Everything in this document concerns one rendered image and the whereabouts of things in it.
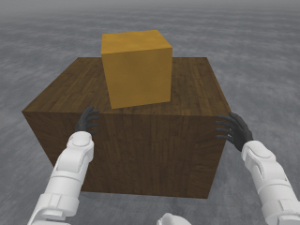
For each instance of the right robot thigh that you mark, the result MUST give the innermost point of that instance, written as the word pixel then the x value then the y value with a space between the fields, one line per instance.
pixel 172 220

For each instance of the pedestal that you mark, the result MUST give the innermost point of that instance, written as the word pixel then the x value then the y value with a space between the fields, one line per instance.
pixel 166 149

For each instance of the left robot forearm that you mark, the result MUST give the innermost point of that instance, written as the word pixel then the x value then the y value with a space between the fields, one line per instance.
pixel 60 199

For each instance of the robot right hand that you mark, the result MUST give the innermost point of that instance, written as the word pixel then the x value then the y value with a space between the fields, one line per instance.
pixel 238 129

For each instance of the robot left hand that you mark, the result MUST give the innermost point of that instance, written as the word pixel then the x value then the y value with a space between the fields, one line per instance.
pixel 84 119

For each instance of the carton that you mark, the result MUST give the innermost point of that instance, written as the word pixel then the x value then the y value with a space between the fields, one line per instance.
pixel 137 67

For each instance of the right robot forearm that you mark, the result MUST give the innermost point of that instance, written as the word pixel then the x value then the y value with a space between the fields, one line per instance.
pixel 279 203

